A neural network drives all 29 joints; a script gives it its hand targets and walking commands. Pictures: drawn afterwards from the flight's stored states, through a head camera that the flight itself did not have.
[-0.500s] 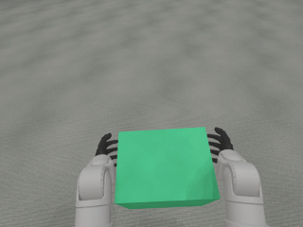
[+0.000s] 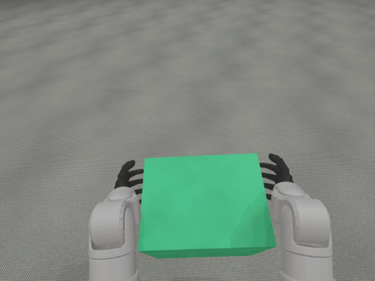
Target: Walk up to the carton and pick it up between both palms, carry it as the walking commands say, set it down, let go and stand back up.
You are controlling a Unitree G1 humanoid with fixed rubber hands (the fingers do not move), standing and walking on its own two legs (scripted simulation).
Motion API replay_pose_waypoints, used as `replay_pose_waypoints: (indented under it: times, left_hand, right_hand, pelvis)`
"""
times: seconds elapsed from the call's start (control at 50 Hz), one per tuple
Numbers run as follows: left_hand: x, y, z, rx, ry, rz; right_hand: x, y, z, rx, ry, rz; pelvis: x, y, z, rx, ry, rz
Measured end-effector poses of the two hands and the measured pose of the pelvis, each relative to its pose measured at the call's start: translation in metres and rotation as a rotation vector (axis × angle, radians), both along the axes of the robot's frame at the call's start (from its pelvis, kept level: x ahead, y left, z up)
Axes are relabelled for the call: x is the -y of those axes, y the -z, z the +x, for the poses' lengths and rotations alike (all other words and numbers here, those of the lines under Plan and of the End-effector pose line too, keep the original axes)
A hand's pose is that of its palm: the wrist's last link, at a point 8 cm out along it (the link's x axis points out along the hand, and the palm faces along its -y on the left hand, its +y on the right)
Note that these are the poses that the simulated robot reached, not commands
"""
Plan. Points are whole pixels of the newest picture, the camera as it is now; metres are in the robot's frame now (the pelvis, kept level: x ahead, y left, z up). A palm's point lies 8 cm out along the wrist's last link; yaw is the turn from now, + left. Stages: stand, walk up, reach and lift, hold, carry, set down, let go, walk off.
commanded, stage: carry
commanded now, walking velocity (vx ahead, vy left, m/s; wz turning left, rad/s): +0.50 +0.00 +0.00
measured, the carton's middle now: (202, 211) +0.28 +0.00 +0.03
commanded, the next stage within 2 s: none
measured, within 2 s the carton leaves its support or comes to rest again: neither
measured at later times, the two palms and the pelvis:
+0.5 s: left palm (129, 130) +0.48 +0.18 +0.10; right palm (242, 125) +0.48 -0.12 +0.11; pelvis +0.21 +0.03 -0.01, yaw -1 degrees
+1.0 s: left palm (154, 79) +0.73 +0.14 +0.12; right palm (242, 77) +0.73 -0.17 +0.12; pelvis +0.46 -0.01 +0.01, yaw +2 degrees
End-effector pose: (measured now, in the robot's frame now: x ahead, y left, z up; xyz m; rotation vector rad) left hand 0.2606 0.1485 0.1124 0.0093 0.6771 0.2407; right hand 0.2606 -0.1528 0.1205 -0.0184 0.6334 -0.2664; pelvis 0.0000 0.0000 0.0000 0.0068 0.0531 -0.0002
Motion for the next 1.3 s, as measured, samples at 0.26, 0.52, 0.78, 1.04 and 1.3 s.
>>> replay_pose_waypoints:
  times: [0.26,0.52,0.78,1.04,1.3]
  left_hand:
    - [0.016,0.013,0.09,-0.061,0.018,0.017]
    - [-0.032,0.012,0.226,-0.002,-0.015,-0.003]
    - [-0.015,-0.013,0.35,-0.004,0.063,-0.018]
    - [0.013,-0.005,0.483,-0.05,-0.024,0.036]
    - [-0.02,-0.014,0.627,0.024,-0.057,0.014]
  right_hand:
    - [0.016,0.017,0.086,-0.061,0.019,0.018]
    - [-0.032,0.014,0.229,-0.001,-0.002,0.015]
    - [-0.016,-0.017,0.331,-0.006,0.066,-0.011]
    - [0.013,0.007,0.491,-0.051,-0.015,0.049]
    - [-0.02,-0.01,0.645,0.024,-0.048,0.027]
  pelvis:
    - [0.01,-0.008,0.086,-0.017,-0.025,0.01]
    - [-0.031,0.003,0.218,-0.001,0.033,0.011]
    - [-0.031,-0.029,0.331,-0.029,0.027,-0.032]
    - [0.016,-0.016,0.48,-0.01,-0.045,-0.004]
    - [-0.008,-0.015,0.631,-0.006,-0.041,0.018]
